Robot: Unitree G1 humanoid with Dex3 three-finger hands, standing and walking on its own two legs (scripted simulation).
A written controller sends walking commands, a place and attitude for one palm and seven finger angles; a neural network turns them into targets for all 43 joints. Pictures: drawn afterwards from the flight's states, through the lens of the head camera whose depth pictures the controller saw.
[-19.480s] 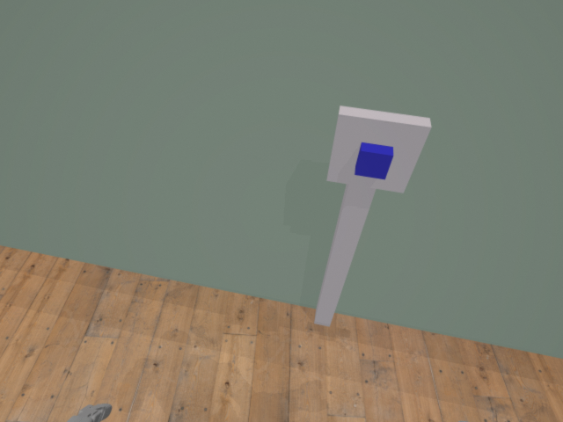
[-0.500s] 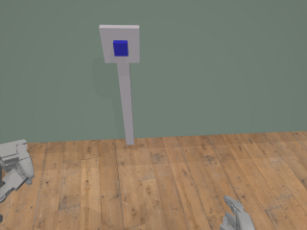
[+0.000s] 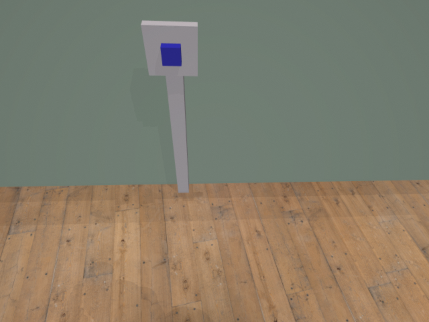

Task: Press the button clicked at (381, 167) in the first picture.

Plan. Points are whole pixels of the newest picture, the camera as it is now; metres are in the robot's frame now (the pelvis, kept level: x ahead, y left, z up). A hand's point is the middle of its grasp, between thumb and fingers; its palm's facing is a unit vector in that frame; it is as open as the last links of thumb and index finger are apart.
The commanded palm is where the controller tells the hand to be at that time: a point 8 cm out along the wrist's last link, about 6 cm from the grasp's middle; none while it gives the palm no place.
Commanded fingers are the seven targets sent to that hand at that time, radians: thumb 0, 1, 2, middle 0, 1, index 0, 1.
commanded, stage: let the arm hang, fingers relaxed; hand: left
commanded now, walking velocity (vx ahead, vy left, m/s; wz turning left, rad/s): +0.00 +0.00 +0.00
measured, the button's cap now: (171, 54) +0.81 +0.19 +0.07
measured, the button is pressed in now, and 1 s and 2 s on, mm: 0 0 0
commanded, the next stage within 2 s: stand and wait in 0.64 s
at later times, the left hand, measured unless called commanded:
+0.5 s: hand out of the picture +0.02 +0.17 -0.17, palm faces +0.01 -0.98 -0.18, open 7.2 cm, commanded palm none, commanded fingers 0.00 0.90 0.90 -0.20 -0.30 -0.20 -0.30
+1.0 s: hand out of the picture +0.03 +0.16 -0.17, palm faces +0.02 -0.98 -0.19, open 7.4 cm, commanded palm none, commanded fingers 0.00 0.90 0.90 -0.20 -0.30 -0.20 -0.30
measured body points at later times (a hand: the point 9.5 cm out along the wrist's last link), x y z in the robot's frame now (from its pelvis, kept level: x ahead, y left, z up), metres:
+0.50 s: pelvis +0.01 +0.00 +0.00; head +0.02 +0.00 +0.45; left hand +0.02 +0.22 -0.16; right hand -0.01 -0.20 -0.16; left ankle +0.06 +0.11 -0.74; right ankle +0.02 -0.12 -0.74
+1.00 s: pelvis +0.04 -0.01 +0.01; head +0.05 -0.01 +0.46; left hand +0.03 +0.21 -0.15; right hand +0.03 -0.23 -0.16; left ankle +0.06 +0.11 -0.74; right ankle +0.02 -0.12 -0.74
